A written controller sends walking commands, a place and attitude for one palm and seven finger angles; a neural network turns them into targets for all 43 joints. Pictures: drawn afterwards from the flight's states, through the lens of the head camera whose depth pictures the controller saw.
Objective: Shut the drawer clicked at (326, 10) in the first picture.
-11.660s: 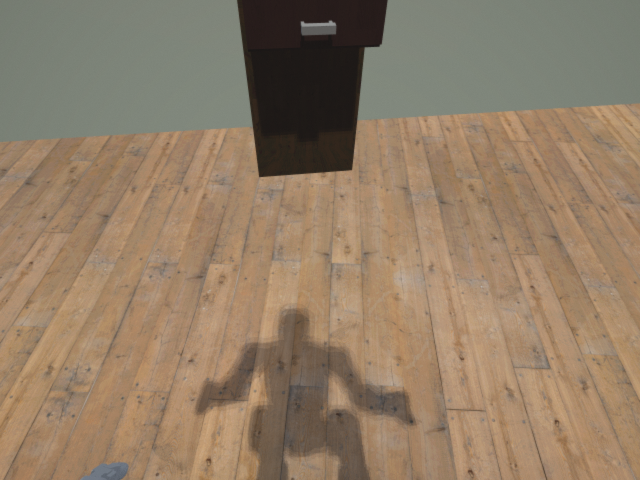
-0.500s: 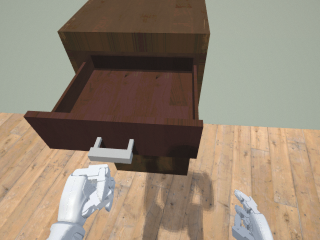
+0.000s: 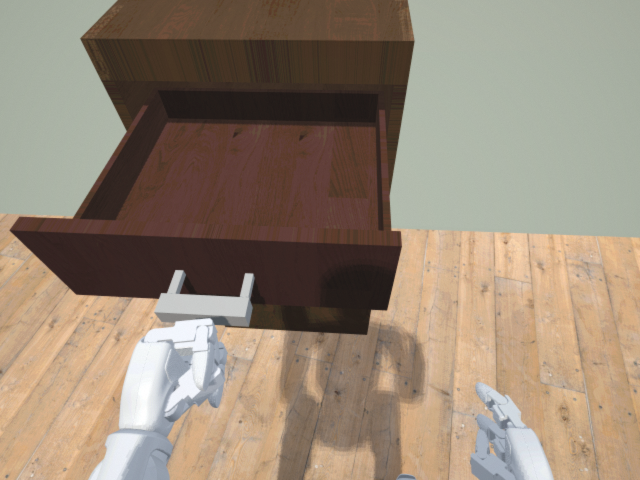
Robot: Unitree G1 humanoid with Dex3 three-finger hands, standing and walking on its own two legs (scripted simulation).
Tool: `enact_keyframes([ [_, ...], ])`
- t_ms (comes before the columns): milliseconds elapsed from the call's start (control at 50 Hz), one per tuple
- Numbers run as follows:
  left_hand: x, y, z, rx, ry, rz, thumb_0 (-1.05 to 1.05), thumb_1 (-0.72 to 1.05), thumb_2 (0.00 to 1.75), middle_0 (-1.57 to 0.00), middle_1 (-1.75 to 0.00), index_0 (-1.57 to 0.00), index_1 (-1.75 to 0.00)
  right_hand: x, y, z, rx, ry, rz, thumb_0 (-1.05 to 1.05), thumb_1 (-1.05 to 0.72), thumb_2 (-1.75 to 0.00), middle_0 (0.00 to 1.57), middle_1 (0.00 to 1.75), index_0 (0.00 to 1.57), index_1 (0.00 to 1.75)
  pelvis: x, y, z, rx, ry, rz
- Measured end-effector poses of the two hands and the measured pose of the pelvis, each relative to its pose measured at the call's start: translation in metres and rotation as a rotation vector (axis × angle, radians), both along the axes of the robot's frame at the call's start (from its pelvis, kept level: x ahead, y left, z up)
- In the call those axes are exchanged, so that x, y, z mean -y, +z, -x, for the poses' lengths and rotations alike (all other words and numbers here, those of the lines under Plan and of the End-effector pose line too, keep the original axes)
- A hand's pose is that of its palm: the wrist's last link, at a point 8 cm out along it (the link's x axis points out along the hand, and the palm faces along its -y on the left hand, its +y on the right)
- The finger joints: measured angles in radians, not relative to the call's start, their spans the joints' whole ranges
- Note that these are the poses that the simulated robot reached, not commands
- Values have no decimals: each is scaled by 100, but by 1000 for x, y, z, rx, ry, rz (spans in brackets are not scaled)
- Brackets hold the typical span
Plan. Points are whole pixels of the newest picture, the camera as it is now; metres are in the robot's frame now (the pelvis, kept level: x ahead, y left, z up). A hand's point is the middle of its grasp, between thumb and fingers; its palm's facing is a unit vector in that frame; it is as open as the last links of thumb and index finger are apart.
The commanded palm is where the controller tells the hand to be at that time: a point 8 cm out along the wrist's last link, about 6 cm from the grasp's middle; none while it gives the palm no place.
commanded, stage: bring the fist close to the handle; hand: left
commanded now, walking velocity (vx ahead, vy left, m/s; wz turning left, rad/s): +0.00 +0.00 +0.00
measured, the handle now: (209, 294) +0.31 +0.15 +0.08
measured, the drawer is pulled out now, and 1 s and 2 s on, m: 0.30 0.25 0.12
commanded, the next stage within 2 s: push the drawer shut in 0.18 s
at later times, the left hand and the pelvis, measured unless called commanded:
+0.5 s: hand (225, 364) +0.23 +0.11 +0.08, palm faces -0.05 -1.00 -0.04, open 3.3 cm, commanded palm +0.21 +0.17 +0.09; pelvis +0.00 +0.00 +0.00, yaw +0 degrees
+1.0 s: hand (236, 320) +0.28 +0.11 +0.08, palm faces -0.05 -1.00 -0.05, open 3.1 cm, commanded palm +0.27 +0.16 +0.09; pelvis -0.02 +0.00 +0.00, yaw +0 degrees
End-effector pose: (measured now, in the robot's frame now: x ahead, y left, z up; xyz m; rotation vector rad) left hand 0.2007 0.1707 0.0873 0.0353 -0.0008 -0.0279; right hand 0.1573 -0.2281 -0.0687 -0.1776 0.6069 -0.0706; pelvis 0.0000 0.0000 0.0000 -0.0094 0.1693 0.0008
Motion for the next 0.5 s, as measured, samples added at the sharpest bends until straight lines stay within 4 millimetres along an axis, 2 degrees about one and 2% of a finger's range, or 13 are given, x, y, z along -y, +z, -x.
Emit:
enact_keyframes([
  [140,4,-2,1,-14,-8,0,2,90,90,-140,-160,-140,-160,-2,-1,-2,-4,6,-6,2,-91,-90,20,30,20,30,1,-1,0,-3,0,-3],
  [340,-2,-2,4,-3,7,-2,2,90,90,-140,-160,-140,-160,-3,0,-6,6,11,-3,2,-91,-90,20,30,20,30,1,-2,1,-3,4,0],
  [500,5,-1,-10,17,-21,-2,2,90,90,-140,-160,-140,-160,-2,-2,-3,1,14,2,1,-91,-90,20,30,20,30,0,-3,4,-2,6,0],
])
